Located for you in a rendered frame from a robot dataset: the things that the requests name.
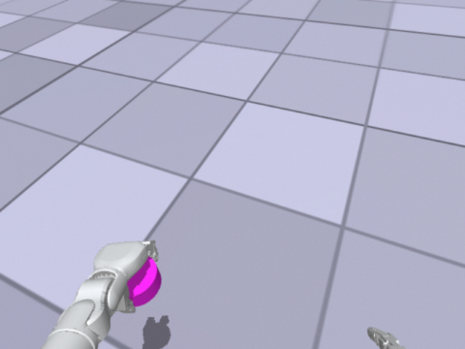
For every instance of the tin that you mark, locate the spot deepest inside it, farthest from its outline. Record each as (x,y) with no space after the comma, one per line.
(144,285)

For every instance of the left robot arm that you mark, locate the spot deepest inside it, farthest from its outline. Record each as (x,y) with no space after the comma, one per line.
(86,322)

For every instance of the right robot hand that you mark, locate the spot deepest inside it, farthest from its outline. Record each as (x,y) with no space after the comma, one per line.
(384,340)

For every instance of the left robot hand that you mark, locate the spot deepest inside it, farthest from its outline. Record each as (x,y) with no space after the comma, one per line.
(127,257)

